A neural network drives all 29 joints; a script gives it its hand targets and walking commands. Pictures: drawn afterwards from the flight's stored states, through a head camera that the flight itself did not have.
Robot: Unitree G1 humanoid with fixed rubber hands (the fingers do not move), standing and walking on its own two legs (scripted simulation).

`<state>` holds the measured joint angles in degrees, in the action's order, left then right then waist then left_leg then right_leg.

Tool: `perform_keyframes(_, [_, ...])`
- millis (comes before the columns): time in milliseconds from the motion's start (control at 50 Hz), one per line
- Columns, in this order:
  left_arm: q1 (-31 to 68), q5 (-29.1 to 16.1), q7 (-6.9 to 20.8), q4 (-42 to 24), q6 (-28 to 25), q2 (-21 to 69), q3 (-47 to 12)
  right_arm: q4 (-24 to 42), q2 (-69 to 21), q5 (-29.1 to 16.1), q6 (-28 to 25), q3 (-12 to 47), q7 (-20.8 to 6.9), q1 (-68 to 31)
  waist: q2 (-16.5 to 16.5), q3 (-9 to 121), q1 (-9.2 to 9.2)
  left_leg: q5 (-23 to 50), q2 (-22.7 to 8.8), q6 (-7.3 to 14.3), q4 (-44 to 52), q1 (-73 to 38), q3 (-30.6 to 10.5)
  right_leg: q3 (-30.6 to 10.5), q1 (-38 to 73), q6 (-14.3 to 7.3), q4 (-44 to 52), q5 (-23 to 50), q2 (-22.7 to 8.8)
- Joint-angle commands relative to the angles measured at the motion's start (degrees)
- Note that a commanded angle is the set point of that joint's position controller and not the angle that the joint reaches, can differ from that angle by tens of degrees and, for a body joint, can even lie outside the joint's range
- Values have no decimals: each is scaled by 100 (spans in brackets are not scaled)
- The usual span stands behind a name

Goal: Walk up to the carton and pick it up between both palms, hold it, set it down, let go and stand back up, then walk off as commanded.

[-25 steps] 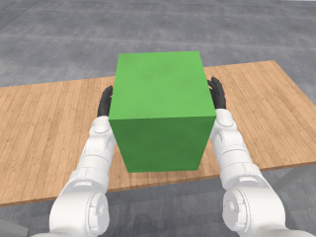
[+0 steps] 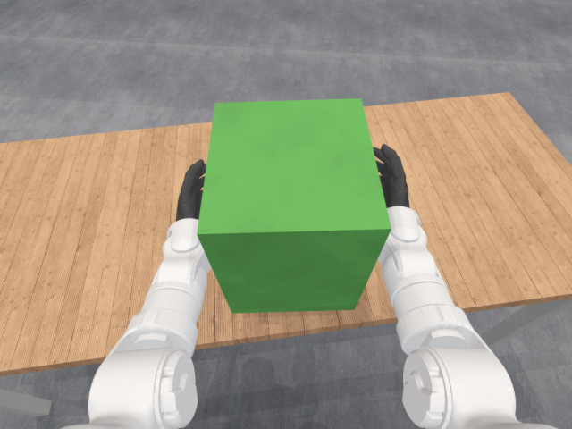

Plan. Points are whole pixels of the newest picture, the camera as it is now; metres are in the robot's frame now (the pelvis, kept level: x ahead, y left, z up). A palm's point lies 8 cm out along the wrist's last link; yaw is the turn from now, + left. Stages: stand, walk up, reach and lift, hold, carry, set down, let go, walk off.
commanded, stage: set down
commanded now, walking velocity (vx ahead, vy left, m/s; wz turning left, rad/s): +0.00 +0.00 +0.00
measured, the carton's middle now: (290, 215) +0.42 +0.01 +0.04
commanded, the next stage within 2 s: none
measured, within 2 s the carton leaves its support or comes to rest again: rests again in 1.28 s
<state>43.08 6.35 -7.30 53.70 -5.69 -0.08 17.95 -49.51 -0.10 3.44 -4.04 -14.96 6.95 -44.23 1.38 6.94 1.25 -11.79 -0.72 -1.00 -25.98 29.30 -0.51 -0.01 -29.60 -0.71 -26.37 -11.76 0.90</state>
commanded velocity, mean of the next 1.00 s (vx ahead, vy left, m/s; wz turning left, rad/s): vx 0.00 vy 0.00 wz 0.00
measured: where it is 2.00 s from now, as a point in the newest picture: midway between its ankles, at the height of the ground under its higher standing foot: outside the picture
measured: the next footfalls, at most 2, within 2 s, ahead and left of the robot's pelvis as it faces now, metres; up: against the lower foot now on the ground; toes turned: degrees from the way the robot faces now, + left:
none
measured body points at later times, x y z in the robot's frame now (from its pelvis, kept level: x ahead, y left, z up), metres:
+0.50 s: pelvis +0.01 +0.00 +0.00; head +0.09 -0.01 +0.44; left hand +0.42 +0.16 +0.02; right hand +0.44 -0.13 +0.04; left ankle -0.01 +0.13 -0.74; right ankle +0.00 -0.11 -0.74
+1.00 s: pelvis +0.02 +0.00 +0.00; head +0.11 -0.01 +0.44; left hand +0.42 +0.16 +0.00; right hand +0.45 -0.13 +0.02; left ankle -0.01 +0.13 -0.74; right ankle +0.00 -0.11 -0.74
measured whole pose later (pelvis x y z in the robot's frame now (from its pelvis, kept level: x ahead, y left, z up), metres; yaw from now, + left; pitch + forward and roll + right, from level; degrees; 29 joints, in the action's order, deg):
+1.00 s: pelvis +0.02 +0.00 +0.00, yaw +0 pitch +17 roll +0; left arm 40.6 6.9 -7.0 65.1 -20.8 -0.1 20.6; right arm -56.4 -1.2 9.2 -15.8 -15.9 6.7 -41.3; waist 1.2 5.6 1.3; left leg -13.2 -0.7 -1.0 -26.0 29.3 -0.5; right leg 0.0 -29.6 -0.7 -26.4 -13.1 0.9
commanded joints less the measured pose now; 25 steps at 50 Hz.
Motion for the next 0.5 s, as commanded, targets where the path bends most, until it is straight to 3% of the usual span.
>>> perform_keyframes(0, [3929, 378, 892, -398, -592, 3069, -892, 243, -4341, 788, -565, 2255, -972, -3631, -734, 4636, 750, 1596, 194, 82, 371, 288, 618, -125, 4263, 558, -539, 4891, -276])
perform_keyframes(20, [4155, 452, 890, -439, -707, 2952, -754, 144, -4358, 711, -582, 2201, -1006, -3666, -685, 4510, 810, 1716, 95, 61, 395, 94, 557, -62, 4152, 549, -552, 4698, -199])
perform_keyframes(40, [4330, 343, 826, -618, -840, 3046, -1052, 224, -4408, 734, -702, 2232, -1054, -3817, -529, 4928, 825, 1840, 77, -5, 326, 103, 565, -50, 4103, 523, -606, 4626, -167])
perform_keyframes(60, [4049, 413, 833, -329, -799, 3167, -1070, 185, -4237, 773, -746, 2203, -1028, -3779, -521, 4678, 714, 2097, 71, -37, 224, 34, 540, 13, 3939, 453, -571, 4659, -139])
perform_keyframes(80, [4091, 525, 833, -105, -788, 2881, -687, -87, -4185, 847, -654, 2000, -1064, -3823, -680, 4265, 830, 1939, 73, 16, 233, 98, 612, -27, 3925, 437, -517, 4304, -116])
perform_keyframes(100, [3961, 528, 868, -169, -871, 2959, -670, -36, -4150, 902, -721, 2027, -1031, -3786, -833, 4407, 876, 1706, 53, 30, 171, 179, 650, -50, 3915, 506, -602, 4254, -144])
perform_keyframes(120, [4312, 409, 815, -449, -963, 3118, -925, -4, -4246, 868, -804, 1974, -1067, -3882, -651, 4756, 731, 1795, 22, -6, 195, 71, 608, 3, 3852, 462, -592, 4234, -105])
perform_keyframes(140, [4099, 445, 796, -269, -981, 3234, -1060, -29, -4369, 893, -889, 2172, -1040, -3731, -575, 4679, 716, 2181, 46, -81, 141, -59, 597, 60, 3797, 398, -587, 4680, -79])
perform_keyframes(160, [4208, 400, 810, -177, -1078, 3113, -1078, -47, -4296, 897, -895, 2102, -1052, -3637, -477, 4674, 600, 2004, 77, -53, 98, 70, 608, -14, 3841, 398, -613, 4591, -131])
perform_keyframes(180, [4381, 391, 801, -135, -1116, 2963, -878, -135, -4245, 855, -879, 2059, -1073, -3811, -629, 4726, 779, 1831, 37, 6, 147, 253, 614, -38, 3754, 459, -623, 4536, -142])
perform_keyframes(200, [4182, 461, 843, -7, -1144, 3023, -883, -139, -4242, 1037, -942, 2042, -1038, -3717, -687, 4635, 771, 1724, 54, 26, 165, 410, 640, -46, 3854, 496, -725, 4753, -227])
perform_keyframes(220, [4329, 412, 821, -180, -1194, 3015, -960, -187, -4184, 947, -963, 2048, -1012, -3781, -667, 4746, 750, 1808, 4, -15, 188, 194, 628, 32, 3812, 485, -651, 4451, -110])
perform_keyframes(240, [4019, 562, 844, 239, -1161, 3031, -799, -521, -4169, 1019, -890, 1836, -1026, -3542, -559, 4250, 671, 1756, 3, -40, 158, 224, 638, 16, 3664, 396, -602, 4168, -124])
perform_keyframes(260, [4235, 468, 801, -6, -1187, 2921, -888, -536, -4129, 978, -941, 1903, -1026, -3582, -618, 4330, 742, 1896, -33, -26, 202, 172, 583, 23, 3651, 442, -585, 4437, -105])
perform_keyframes(280, [4184, 539, 790, 83, -1228, 3041, -973, -419, -4080, 1063, -1007, 1788, -1083, -3525, -365, 4387, 702, 2050, -19, -109, 139, 84, 596, 36, 3525, 334, -558, 4117, -79])
perform_keyframes(300, [3928, 561, 792, 173, -1211, 3030, -826, -254, -4176, 1036, -1050, 1862, -1063, -3603, -568, 4375, 869, 2153, 24, -64, 107, 85, 632, 2, 3602, 394, -568, 4534, -98])
perform_keyframes(320, [3954, 660, 824, 252, -1214, 3031, -734, -286, -4128, 1052, -1021, 1829, -1043, -3722, -507, 4214, 792, 1866, 10, -36, 143, 181, 692, 7, 3631, 394, -538, 4211, -106])
perform_keyframes(340, [4037, 582, 875, 442, -1283, 2889, -622, -231, -4100, 1139, -1034, 1751, -1010, -3816, -813, 4252, 746, 1497, 5, 35, 142, 341, 683, -35, 3661, 453, -587, 4254, -162])
perform_keyframes(360, [4154, 577, 876, 422, -1356, 2868, -543, -231, -4265, 1163, -1043, 1895, -1021, -3836, -804, 4581, 824, 1453, -5, 67, 155, 424, 707, -65, 3719, 504, -699, 4372, -219])
perform_keyframes(380, [4484, 494, 853, 78, -1456, 2923, -813, -323, -4314, 1279, -1075, 1701, -1011, -3697, -527, 4756, 599, 1535, 48, -24, 136, 376, 702, -10, 3712, 454, -704, 4428, -192])
perform_keyframes(400, [4400, 446, 793, 22, -1461, 3100, -1020, -176, -4365, 1134, -1191, 1905, -1067, -3812, -386, 4814, 734, 1664, -7, -62, 133, 370, 650, -24, 3623, 421, -690, 4406, -170])
perform_keyframes(420, [4161, 594, 835, 391, -1458, 2942, -755, -412, -4337, 1227, -1142, 1785, -1027, -3543, -519, 4304, 701, 1643, 7, -37, 151, 437, 710, -33, 3643, 415, -642, 4406, -176])
perform_keyframes(440, [4049, 694, 838, 513, -1518, 2759, -477, -578, -4185, 1265, -1155, 1723, -1038, -3509, -648, 4419, 892, 1503, -16, 28, 172, 625, 752, -100, 3639, 460, -686, 4411, -229])
perform_keyframes(460, [4230, 627, 852, 356, -1532, 2865, -579, -594, -4265, 1294, -1156, 1726, -1025, -3591, -751, 4248, 718, 1499, -15, 38, 203, 437, 679, -39, 3517, 485, -683, 4469, -216])
perform_keyframes(480, [3940, 747, 870, 563, -1561, 2833, -356, -530, -4182, 1368, -1209, 1616, -1038, -3531, -844, 4298, 859, 1429, -18, 59, 150, 680, 735, -117, 3645, 483, -707, 4415, -232])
